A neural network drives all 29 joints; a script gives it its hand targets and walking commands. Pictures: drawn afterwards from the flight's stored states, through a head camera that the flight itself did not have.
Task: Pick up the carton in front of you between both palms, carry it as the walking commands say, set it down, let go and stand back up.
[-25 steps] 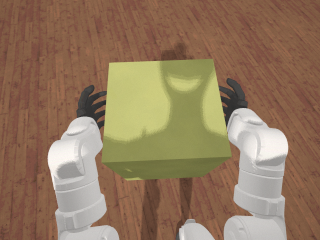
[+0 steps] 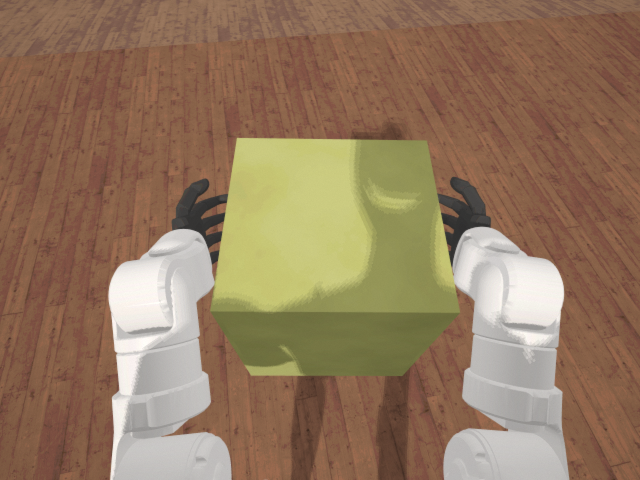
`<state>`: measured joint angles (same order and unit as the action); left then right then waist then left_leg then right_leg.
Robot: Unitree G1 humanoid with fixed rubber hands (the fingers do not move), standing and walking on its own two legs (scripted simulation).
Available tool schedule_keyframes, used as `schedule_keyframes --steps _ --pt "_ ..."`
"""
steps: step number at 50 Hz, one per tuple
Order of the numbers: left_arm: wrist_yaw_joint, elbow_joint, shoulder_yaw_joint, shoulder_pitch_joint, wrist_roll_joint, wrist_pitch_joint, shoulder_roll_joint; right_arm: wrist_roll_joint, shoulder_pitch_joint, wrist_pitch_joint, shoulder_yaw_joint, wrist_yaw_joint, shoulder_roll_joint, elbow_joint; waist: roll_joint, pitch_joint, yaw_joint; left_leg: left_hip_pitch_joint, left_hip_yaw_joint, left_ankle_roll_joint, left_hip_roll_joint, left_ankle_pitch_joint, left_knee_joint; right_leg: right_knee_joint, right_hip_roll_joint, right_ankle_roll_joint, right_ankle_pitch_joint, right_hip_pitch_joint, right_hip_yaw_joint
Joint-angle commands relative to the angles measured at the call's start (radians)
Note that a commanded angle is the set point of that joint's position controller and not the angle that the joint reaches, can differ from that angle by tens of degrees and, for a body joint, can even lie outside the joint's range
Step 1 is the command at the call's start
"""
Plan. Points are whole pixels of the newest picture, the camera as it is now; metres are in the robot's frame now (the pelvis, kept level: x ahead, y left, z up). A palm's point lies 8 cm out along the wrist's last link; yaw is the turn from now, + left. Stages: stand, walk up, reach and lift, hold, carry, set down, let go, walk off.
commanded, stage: carry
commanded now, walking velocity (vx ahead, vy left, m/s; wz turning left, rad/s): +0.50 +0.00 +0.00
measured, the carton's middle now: (329, 270) +0.37 +0.00 +0.09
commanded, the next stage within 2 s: none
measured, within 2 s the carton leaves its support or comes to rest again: neither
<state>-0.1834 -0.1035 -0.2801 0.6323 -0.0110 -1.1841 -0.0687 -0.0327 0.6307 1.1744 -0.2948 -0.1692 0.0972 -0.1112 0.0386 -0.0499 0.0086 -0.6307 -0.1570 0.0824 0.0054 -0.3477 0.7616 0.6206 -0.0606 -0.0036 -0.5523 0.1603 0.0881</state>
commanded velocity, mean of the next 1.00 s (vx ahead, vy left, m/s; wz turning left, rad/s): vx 0.28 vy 0.00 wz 0.00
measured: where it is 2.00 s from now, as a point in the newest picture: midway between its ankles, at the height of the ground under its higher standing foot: (326, 360)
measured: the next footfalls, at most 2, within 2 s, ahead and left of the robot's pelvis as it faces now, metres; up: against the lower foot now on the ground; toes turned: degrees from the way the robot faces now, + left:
right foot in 0.34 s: +0.37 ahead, -0.11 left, +0.07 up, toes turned -5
left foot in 0.74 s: +0.62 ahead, +0.09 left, +0.11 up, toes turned +5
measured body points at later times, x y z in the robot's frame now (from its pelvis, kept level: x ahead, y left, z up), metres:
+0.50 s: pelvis +0.30 -0.03 +0.06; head +0.32 -0.03 +0.51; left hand +0.64 +0.16 +0.19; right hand +0.68 -0.15 +0.19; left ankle +0.21 +0.08 -0.55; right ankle +0.33 -0.11 -0.66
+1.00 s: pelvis +0.54 +0.00 +0.11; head +0.61 +0.00 +0.56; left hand +0.93 +0.13 +0.24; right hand +0.91 -0.18 +0.24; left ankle +0.58 +0.08 -0.62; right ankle +0.59 -0.10 -0.60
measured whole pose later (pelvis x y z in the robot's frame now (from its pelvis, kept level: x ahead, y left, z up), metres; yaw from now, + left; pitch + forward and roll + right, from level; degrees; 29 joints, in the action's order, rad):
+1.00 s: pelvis +0.54 +0.00 +0.11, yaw +0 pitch +4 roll +0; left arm -0.16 -0.20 -0.32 0.63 0.05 -1.17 -0.13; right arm 0.02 0.64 1.16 -0.29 -0.19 0.09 -0.17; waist -0.01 0.05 -0.07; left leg -0.39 -0.12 0.09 0.01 -0.39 0.55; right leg 0.76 0.02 -0.01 -0.43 0.53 0.04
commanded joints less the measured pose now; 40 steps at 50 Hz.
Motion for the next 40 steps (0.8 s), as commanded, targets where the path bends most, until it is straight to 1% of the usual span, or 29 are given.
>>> schedule_keyframes --steps 1,2,3,4,5,7,10,12,14,15,16,17,18,19,20,21,22,23,25,27,29,32,34,35,36,37,38,39,40 --pt "0.038 -0.077 0.561 0.578 -0.168 -0.012 -0.707 0.181 0.525 0.01 0.577 0.005 0.669 0.003 -0.391 -0.551 -0.135 0.913 0.893 0.283 -0.312 0.017 -0.443 0.707 0.187 0.003 0.083 0.535 -0.017" --pt "0.032 -0.071 0.55 0.608 -0.152 -0.005 -0.721 0.213 0.569 0.013 0.601 0.014 0.713 -0.037 -0.259 -0.52 -0.107 0.925 0.854 0.298 -0.338 0.174 -0.376 0.886 0.129 -0.026 0.045 0.641 -0.132" --pt "0.028 -0.07 0.52 0.597 -0.129 0.0 -0.732 0.268 0.63 0.007 0.652 0.027 0.765 -0.079 -0.122 -0.475 -0.12 0.858 0.739 0.281 -0.317 0.322 -0.29 0.932 0.094 -0.039 0.063 0.689 -0.151" --pt "0.025 -0.059 0.505 0.588 -0.114 0.006 -0.746 0.318 0.701 -0.003 0.693 0.041 0.803 -0.117 -0.048 -0.445 -0.108 0.806 0.646 0.233 -0.301 0.364 -0.272 0.896 0.061 -0.05 0.07 0.706 -0.144" --pt "0.022 -0.057 0.501 0.574 -0.101 0.013 -0.749 0.357 0.744 -0.012 0.721 0.049 0.829 -0.147 -0.041 -0.444 -0.092 0.78 0.58 0.192 -0.281 0.312 -0.29 0.83 0.042 -0.057 0.093 0.698 -0.145" --pt "0.016 -0.069 0.503 0.566 -0.075 0.027 -0.733 0.399 0.774 -0.028 0.741 0.059 0.848 -0.166 -0.084 -0.445 -0.074 0.75 0.511 0.165 -0.27 0.205 -0.332 0.735 0.032 -0.06 0.125 0.669 -0.123" --pt "0.006 -0.091 0.514 0.554 -0.063 0.034 -0.69 0.405 0.737 -0.03 0.728 0.057 0.8 -0.163 -0.118 -0.411 -0.076 0.726 0.409 0.169 -0.262 0.229 -0.364 0.534 0.012 -0.05 0.126 0.674 -0.086" --pt "0.003 -0.092 0.523 0.54 -0.069 0.023 -0.662 0.379 0.681 -0.017 0.699 0.049 0.761 -0.123 -0.148 -0.386 -0.074 0.645 0.308 0.147 -0.243 0.252 -0.391 0.305 0.005 -0.043 0.171 0.552 -0.056" --pt "0.006 -0.081 0.53 0.53 -0.08 0.006 -0.648 0.336 0.625 0.0 0.663 0.041 0.73 -0.076 -0.191 -0.367 -0.058 0.567 0.222 0.114 -0.219 0.278 -0.401 0.133 0.054 -0.036 0.195 0.396 0.041" --pt "0.01 -0.073 0.535 0.534 -0.089 -0.003 -0.647 0.313 0.603 0.008 0.644 0.038 0.716 -0.053 -0.208 -0.366 -0.035 0.537 0.201 0.1 -0.223 0.323 -0.377 0.089 0.092 -0.038 0.2 0.305 0.106" --pt "0.014 -0.052 0.539 0.528 -0.099 -0.008 -0.654 0.291 0.592 0.017 0.627 0.035 0.704 -0.037 -0.182 -0.382 0.011 0.489 0.147 0.074 -0.21 0.434 -0.277 0.016 0.134 -0.045 0.258 0.152 0.16" --pt "0.018 -0.024 0.538 0.527 -0.109 -0.013 -0.656 0.268 0.56 0.025 0.614 0.032 0.694 -0.018 -0.113 -0.439 0.051 0.419 0.07 0.031 -0.167 0.563 -0.098 -0.035 0.158 -0.072 0.272 -0.074 0.156" --pt "0.02 0.009 0.536 0.489 -0.112 -0.015 -0.66 0.244 0.579 0.033 0.593 0.027 0.667 -0.013 -0.007 -0.502 0.113 0.268 0.023 -0.019 -0.117 0.417 0.151 -0.069 0.03 -0.1 0.151 -0.289 -0.069" --pt "0.015 0.013 0.536 0.508 -0.114 -0.016 -0.647 0.223 0.558 0.042 0.566 0.024 0.669 -0.012 0.278 -0.549 0.086 0.016 0.055 -0.068 0.016 0.051 0.405 -0.24 -0.235 -0.244 0.101 -0.409 -0.669" --pt "0.019 -0.003 0.55 0.536 -0.13 -0.022 -0.685 0.204 0.601 0.044 0.551 0.021 0.658 -0.01 0.23 -0.472 0.088 -0.165 0.138 -0.061 0.063 -0.188 0.581 -0.295 -0.264 -0.302 0.258 -0.432 -0.809" --pt "0.029 -0.036 0.584 0.605 -0.171 -0.024 -0.731 0.181 0.591 0.042 0.529 0.018 0.671 0.015 0.088 -0.442 0.084 -0.227 0.181 -0.042 0.023 -0.164 0.701 -0.221 -0.27 -0.307 0.425 -0.412 -0.721" --pt "0.044 -0.074 0.628 0.676 -0.227 -0.018 -0.786 0.164 0.569 0.037 0.507 0.017 0.683 0.021 -0.033 -0.431 0.088 -0.247 0.185 -0.035 -0.006 -0.132 0.729 -0.163 -0.257 -0.293 0.569 -0.372 -0.615" --pt "0.056 -0.107 0.657 0.739 -0.27 -0.01 -0.828 0.142 0.563 0.031 0.494 0.016 0.702 0.03 -0.064 -0.421 0.08 -0.244 0.19 -0.025 -0.031 -0.101 0.685 -0.161 -0.232 -0.258 0.572 -0.331 -0.533" --pt "0.074 -0.137 0.693 0.814 -0.328 0.01 -0.879 0.111 0.573 0.015 0.487 0.013 0.73 0.03 0.001 -0.426 0.058 -0.213 0.182 -0.014 -0.043 -0.067 0.608 -0.199 -0.203 -0.21 0.436 -0.291 -0.444" --pt "0.078 -0.14 0.696 0.808 -0.342 0.023 -0.88 0.099 0.584 -0.001 0.5 0.006 0.721 0.008 0.046 -0.413 0.062 -0.239 0.152 -0.017 -0.039 -0.066 0.566 -0.235 -0.203 -0.221 0.402 -0.291 -0.401" --pt "0.072 -0.134 0.684 0.773 -0.339 0.029 -0.851 0.1 0.587 -0.008 0.513 -0.004 0.693 -0.02 0.057 -0.386 0.069 -0.284 0.13 -0.027 -0.055 -0.063 0.476 -0.263 -0.206 -0.238 0.411 -0.308 -0.355" --pt "0.057 -0.086 0.646 0.683 -0.302 0.019 -0.788 0.11 0.551 0.001 0.529 -0.013 0.65 -0.017 0.072 -0.338 0.064 -0.133 0.068 -0.039 -0.039 -0.042 0.176 -0.254 -0.162 -0.201 0.627 -0.215 -0.197" --pt "0.05 -0.048 0.622 0.629 -0.271 0.006 -0.755 0.124 0.533 0.012 0.539 -0.011 0.637 -0.001 0.144 -0.339 0.043 0.053 -0.046 -0.035 0.041 -0.042 0.018 -0.18 -0.129 -0.147 0.899 -0.159 -0.085" --pt "0.048 -0.033 0.609 0.608 -0.255 0.0 -0.747 0.135 0.531 0.017 0.546 -0.007 0.646 0.01 0.139 -0.37 0.008 0.197 -0.096 -0.026 0.094 0.022 -0.057 -0.071 -0.118 -0.118 1.096 -0.141 -0.032" --pt "0.046 -0.026 0.596 0.59 -0.237 -0.005 -0.74 0.147 0.53 0.021 0.55 -0.002 0.66 0.017 0.113 -0.435 -0.041 0.398 -0.107 -0.004 0.117 0.121 -0.143 0.06 -0.097 -0.075 1.185 -0.093 0.03" --pt "0.043 -0.028 0.582 0.594 -0.213 -0.009 -0.73 0.158 0.525 0.024 0.552 0.006 0.675 0.018 0.064 -0.507 -0.093 0.618 0.029 0.022 0.024 0.186 -0.198 0.201 -0.071 -0.024 0.913 0.022 0.036" --pt "0.044 -0.036 0.562 0.59 -0.195 -0.018 -0.741 0.163 0.556 0.021 0.555 0.005 0.668 0.016 -0.246 -0.617 -0.104 0.853 0.561 0.204 -0.293 0.443 -0.251 0.515 0.053 0.044 0.442 0.279 0.019" --pt "0.042 -0.047 0.56 0.61 -0.182 -0.02 -0.732 0.182 0.541 0.022 0.57 0.009 0.697 0.017 -0.325 -0.562 -0.09 0.863 0.753 0.289 -0.344 0.798 -0.335 0.716 0.165 0.039 -0.026 0.434 -0.044" --pt "0.037 -0.038 0.552 0.619 -0.163 -0.014 -0.763 0.213 0.581 0.023 0.595 0.019 0.735 -0.028 -0.214 -0.539 -0.072 0.851 0.632 0.282 -0.333 0.895 -0.26 0.809 0.119 0.004 -0.029 0.501 -0.123"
